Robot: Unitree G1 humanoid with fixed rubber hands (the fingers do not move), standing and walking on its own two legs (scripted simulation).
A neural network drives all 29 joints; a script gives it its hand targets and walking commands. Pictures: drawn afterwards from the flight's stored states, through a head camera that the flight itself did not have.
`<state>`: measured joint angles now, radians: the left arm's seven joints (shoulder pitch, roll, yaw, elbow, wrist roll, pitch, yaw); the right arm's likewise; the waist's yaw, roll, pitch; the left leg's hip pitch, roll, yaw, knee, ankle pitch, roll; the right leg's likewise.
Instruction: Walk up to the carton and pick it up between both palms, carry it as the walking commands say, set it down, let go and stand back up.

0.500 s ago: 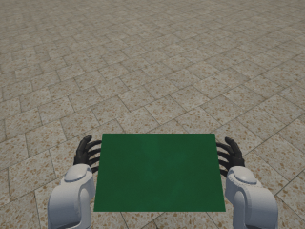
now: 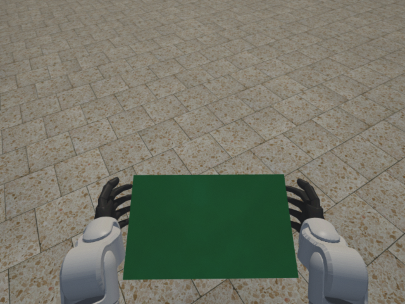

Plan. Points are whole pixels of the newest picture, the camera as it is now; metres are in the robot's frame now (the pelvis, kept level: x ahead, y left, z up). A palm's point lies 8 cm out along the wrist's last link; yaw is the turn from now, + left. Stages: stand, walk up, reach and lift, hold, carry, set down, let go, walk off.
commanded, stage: carry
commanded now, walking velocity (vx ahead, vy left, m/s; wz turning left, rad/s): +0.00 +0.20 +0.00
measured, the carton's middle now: (208, 228) +0.27 +0.01 +0.00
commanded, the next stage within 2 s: none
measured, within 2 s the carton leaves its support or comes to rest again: neither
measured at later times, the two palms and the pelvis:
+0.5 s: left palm (22, 249) +0.19 +0.30 +0.10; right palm (238, 246) +0.20 -0.04 +0.09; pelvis -0.04 +0.12 +0.00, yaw +0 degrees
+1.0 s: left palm out of the picture +0.15 +0.42 +0.10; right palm (158, 273) +0.16 +0.08 +0.09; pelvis -0.08 +0.24 +0.00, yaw +0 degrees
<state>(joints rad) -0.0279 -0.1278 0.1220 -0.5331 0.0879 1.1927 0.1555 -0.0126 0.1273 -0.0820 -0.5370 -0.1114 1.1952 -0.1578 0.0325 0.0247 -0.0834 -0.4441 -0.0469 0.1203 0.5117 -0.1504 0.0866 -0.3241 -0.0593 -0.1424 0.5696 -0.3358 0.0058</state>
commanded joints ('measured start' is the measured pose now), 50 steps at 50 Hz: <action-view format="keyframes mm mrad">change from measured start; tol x32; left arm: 1 -361 -838 -698 -50 -387 0 -269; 50 -434 -869 -759 -115 -420 7 -264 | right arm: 1 -442 825 725 -140 375 -6 221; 50 -391 855 688 -112 365 -17 230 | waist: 1 -15 -311 -224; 10 -28 -230 -198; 14 -33 271 -243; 28 -16 -321 -201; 41 -29 284 -263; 50 -27 106 -281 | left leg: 1 -114 70 -76 169 -174 -99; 4 -170 82 -139 418 -257 -122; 11 149 33 -1 -76 -95 -94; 14 360 367 -420 -157 330 27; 23 239 275 -256 -199 79 74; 30 -172 83 -139 426 -275 -120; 41 339 373 -405 -151 353 52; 50 243 264 -236 -182 92 65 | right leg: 1 243 -407 449 -268 235 -124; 9 178 -277 142 -130 558 -58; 17 -176 -47 48 461 -243 46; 27 313 -306 354 -271 44 -60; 34 157 -282 144 -156 531 -58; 38 96 -214 89 -21 386 -10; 41 -198 -52 -27 307 -287 70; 50 -3 -4 8 18 -99 4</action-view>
